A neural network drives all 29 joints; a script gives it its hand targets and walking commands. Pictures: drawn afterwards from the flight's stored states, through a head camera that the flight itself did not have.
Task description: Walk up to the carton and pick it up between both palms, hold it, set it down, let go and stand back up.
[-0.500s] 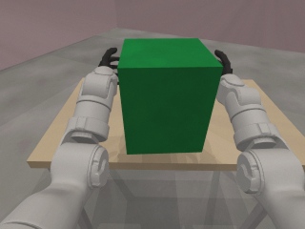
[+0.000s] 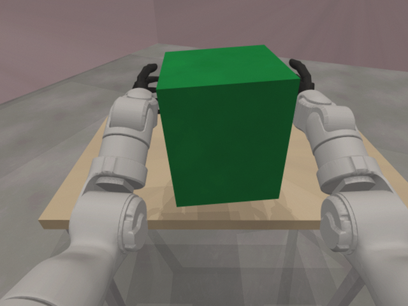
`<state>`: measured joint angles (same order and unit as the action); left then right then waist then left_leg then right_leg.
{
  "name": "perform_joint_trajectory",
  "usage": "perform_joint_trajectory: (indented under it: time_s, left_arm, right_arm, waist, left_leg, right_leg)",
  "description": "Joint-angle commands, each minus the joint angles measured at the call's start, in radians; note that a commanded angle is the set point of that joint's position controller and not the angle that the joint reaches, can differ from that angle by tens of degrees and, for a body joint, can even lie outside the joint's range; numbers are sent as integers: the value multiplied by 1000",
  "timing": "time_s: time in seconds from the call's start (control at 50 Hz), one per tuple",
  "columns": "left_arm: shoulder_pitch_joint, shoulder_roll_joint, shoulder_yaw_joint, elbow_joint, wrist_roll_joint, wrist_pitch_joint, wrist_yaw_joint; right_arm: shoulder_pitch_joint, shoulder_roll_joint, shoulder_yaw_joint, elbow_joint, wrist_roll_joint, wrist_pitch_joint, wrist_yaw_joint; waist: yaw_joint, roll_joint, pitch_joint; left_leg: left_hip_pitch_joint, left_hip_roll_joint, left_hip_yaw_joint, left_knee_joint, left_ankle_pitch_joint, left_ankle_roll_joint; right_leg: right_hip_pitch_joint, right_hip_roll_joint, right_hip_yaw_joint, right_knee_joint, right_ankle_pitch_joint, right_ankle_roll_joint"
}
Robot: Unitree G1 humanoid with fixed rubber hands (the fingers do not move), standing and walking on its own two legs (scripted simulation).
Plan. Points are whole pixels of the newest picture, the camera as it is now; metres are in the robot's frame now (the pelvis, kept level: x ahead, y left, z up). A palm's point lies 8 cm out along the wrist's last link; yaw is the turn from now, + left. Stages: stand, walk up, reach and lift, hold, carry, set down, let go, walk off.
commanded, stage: hold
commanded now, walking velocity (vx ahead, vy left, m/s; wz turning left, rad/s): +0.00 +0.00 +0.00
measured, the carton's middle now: (221, 124) +0.41 +0.00 +0.23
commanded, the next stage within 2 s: none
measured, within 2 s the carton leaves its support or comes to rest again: neither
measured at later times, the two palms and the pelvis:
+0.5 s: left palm (136, 94) +0.38 +0.16 +0.30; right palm (303, 91) +0.39 -0.14 +0.30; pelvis +0.00 +0.00 +0.00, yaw +0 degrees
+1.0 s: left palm (135, 94) +0.38 +0.16 +0.30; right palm (303, 88) +0.39 -0.14 +0.31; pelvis +0.00 +0.00 +0.00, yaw +0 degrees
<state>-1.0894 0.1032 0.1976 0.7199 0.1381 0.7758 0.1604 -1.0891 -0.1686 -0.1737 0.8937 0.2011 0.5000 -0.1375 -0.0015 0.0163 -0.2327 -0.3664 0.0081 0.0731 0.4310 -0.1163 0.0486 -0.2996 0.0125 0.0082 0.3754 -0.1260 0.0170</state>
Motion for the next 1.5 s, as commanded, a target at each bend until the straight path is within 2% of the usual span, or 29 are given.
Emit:
perform_joint_trajectory:
  time_s: [0.0, 0.02, 0.04, 0.14, 0.16, 0.24, 0.28, 0.38, 0.4, 0.5, 0.52, 0.6, 0.64, 0.74, 0.82, 0.86, 0.92, 1.0, 1.04, 1.06, 1.08, 1.18, 1.2, 1.28, 1.3, 1.34, 1.4, 1.44, 1.48]
  left_arm:
    - [-912, -815, -289, -301, -240, -88, -96]
    - [-902, -799, -237, -250, -210, -83, -103]
    - [-925, -804, -273, -293, -241, -88, -104]
    - [-917, -810, -296, -325, -250, -77, -108]
    - [-935, -803, -279, -334, -252, -75, -111]
    - [-912, -782, -247, -334, -234, -61, -123]
    - [-934, -789, -257, -287, -244, -57, -133]
    - [-960, -806, -297, -359, -275, -55, -129]
    - [-989, -812, -329, -389, -293, -54, -130]
    - [-970, -795, -272, -295, -255, -37, -146]
    - [-967, -781, -245, -282, -242, -41, -151]
    - [-1075, -807, -307, -342, -286, -48, -154]
    - [-1044, -785, -278, -280, -271, -49, -159]
    - [-1031, -794, -288, -342, -267, -49, -156]
    - [-1036, -767, -253, -323, -263, -50, -159]
    - [-1056, -780, -286, -347, -280, -47, -157]
    - [-1059, -799, -317, -355, -304, -52, -155]
    - [-1056, -788, -315, -378, -308, -48, -152]
    - [-1047, -776, -286, -311, -289, -40, -153]
    - [-1066, -778, -306, -358, -298, -46, -151]
    - [-1079, -791, -316, -357, -308, -43, -154]
    - [-1086, -787, -315, -362, -315, -45, -154]
    - [-1105, -766, -285, -323, -292, -45, -156]
    - [-1087, -758, -271, -304, -286, -48, -158]
    - [-1089, -765, -278, -331, -289, -50, -158]
    - [-1109, -793, -320, -382, -313, -56, -157]
    - [-1108, -758, -274, -335, -295, -52, -163]
    - [-1130, -796, -321, -416, -324, -55, -159]
    - [-1098, -754, -271, -337, -296, -50, -162]
  right_arm:
    - [-1215, 677, 358, -390, 288, -50, 148]
    - [-1202, 668, 336, -348, 272, -43, 144]
    - [-1226, 693, 345, -391, 277, -45, 143]
    - [-1235, 708, 374, -448, 306, -33, 132]
    - [-1212, 699, 369, -421, 308, -26, 122]
    - [-1226, 718, 385, -466, 317, -14, 115]
    - [-1214, 696, 346, -428, 297, -4, 107]
    - [-1257, 735, 408, -509, 337, 8, 98]
    - [-1247, 727, 396, -514, 335, 10, 96]
    - [-1228, 715, 342, -416, 308, 30, 91]
    - [-1230, 726, 337, -421, 298, 30, 91]
    - [-1232, 722, 317, -387, 296, 41, 93]
    - [-1230, 723, 314, -372, 281, 40, 91]
    - [-1209, 733, 329, -397, 302, 40, 87]
    - [-1207, 743, 337, -381, 302, 50, 91]
    - [-1194, 729, 332, -374, 311, 56, 88]
    - [-1221, 736, 334, -417, 311, 48, 86]
    - [-1239, 750, 359, -447, 324, 48, 83]
    - [-1238, 738, 339, -405, 313, 61, 85]
    - [-1237, 759, 356, -426, 325, 63, 84]
    - [-1246, 743, 344, -422, 324, 60, 82]
    - [-1227, 747, 336, -396, 332, 64, 79]
    - [-1192, 732, 305, -323, 313, 76, 79]
    - [-1242, 744, 311, -367, 306, 65, 83]
    - [-1223, 753, 309, -370, 300, 64, 85]
    - [-1221, 743, 318, -399, 314, 60, 83]
    - [-1212, 748, 309, -356, 309, 71, 78]
    - [-1221, 767, 339, -405, 329, 64, 80]
    - [-1190, 743, 320, -343, 315, 77, 78]
  waist:
    - [11, 45, -576]
    - [9, 4, -504]
    - [2, -7, -571]
    - [4, 12, -598]
    - [-14, 16, -561]
    - [12, -3, -558]
    - [-22, -2, -516]
    - [-11, 34, -606]
    - [-30, 45, -630]
    - [-39, 40, -478]
    - [-23, 12, -468]
    - [-73, 54, -515]
    - [-63, 29, -460]
    - [-58, 58, -530]
    - [-37, 15, -500]
    - [-63, 49, -501]
    - [-70, 52, -535]
    - [-57, 36, -581]
    - [-52, 24, -507]
    - [-47, 30, -550]
    - [-64, 58, -565]
    - [-73, 60, -556]
    - [-83, 59, -491]
    - [-61, 36, -501]
    - [-65, 24, -522]
    - [-81, 71, -579]
    - [-73, 37, -507]
    - [-76, 51, -599]
    - [-70, 26, -501]
  left_leg:
    - [464, 14, -160, -29, 185, -84]
    - [423, 9, -157, -46, 110, -71]
    - [424, 9, -161, -41, 116, -68]
    - [440, 6, -157, -26, 185, -71]
    - [416, 2, -155, -24, 185, -75]
    - [386, -4, -143, -31, 163, -58]
    - [350, -4, -149, -45, 76, -60]
    - [393, -10, -142, -22, 158, -62]
    - [396, -7, -148, -19, 150, -73]
    - [315, -6, -145, -63, 20, -68]
    - [301, -2, -146, -71, -10, -59]
    - [291, 9, -162, -86, -50, -71]
    - [265, 5, -158, -89, -89, -59]
    - [311, -3, -145, -67, 25, -69]
    - [292, -2, -149, -77, -12, -64]
    - [304, -3, -154, -74, -9, -74]
    - [314, -4, -152, -60, 11, -74]
    - [326, -5, -150, -55, 35, -71]
    - [295, -5, -150, -68, -12, -69]
    - [315, -6, -146, -56, 24, -68]
    - [320, -9, -145, -53, 26, -76]
    - [321, -6, -152, -47, 32, -84]
    - [303, -3, -158, -65, -24, -81]
    - [290, -2, -156, -75, -52, -69]
    - [289, 0, -161, -75, -44, -72]
    - [318, 1, -161, -59, 14, -85]
    - [280, -12, -146, -68, -23, -73]
    - [339, -1, -154, -48, 63, -86]
    - [293, -4, -152, -64, -9, -71]
  right_leg:
    - [65, 94, 17, -107, -3, -17]
    - [58, 86, 22, -126, -50, -14]
    - [77, 86, 12, -112, -8, -10]
    - [112, 89, 24, -107, 51, -14]
    - [124, 93, 25, -104, 64, -17]
    - [161, 87, 36, -101, 77, -16]
    - [135, 83, 38, -114, 20, -21]
    - [147, 90, 33, -93, 88, -17]
    - [147, 93, 33, -93, 88, -22]
    - [129, 81, 35, -109, 1, -18]
    - [132, 79, 39, -111, -16, -19]
    - [146, 85, 25, -91, 1, -20]
    - [125, 75, 37, -105, -41, -19]
    - [157, 82, 31, -95, 43, -21]
    - [148, 80, 37, -98, 9, -16]
    - [143, 84, 35, -99, 12, -18]
    - [134, 80, 33, -99, 29, -21]
    - [146, 86, 25, -92, 49, -19]
    - [131, 83, 30, -102, 6, -20]
    - [134, 85, 23, -94, 33, -18]
    - [136, 82, 25, -93, 31, -20]
    - [135, 82, 29, -92, 40, -19]
    - [118, 77, 29, -103, -7, -20]
    - [116, 76, 27, -104, -23, -20]
    - [134, 76, 31, -103, -9, -21]
    - [138, 83, 22, -85, 37, -23]
    - [139, 75, 30, -102, 3, -20]
    - [145, 83, 23, -82, 70, -20]
    - [144, 77, 33, -98, 19, -21]
